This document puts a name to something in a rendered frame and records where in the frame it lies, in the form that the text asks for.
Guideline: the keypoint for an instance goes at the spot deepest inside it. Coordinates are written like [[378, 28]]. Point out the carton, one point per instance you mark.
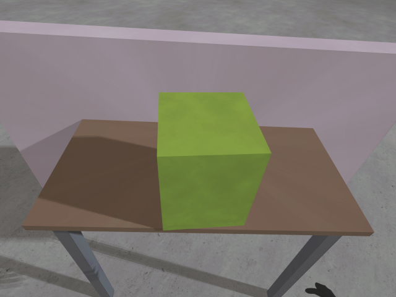
[[211, 157]]

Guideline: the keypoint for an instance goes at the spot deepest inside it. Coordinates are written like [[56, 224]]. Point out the robot right hand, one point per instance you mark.
[[320, 290]]

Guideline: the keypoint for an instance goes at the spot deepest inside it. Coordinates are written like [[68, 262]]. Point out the table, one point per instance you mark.
[[107, 180]]

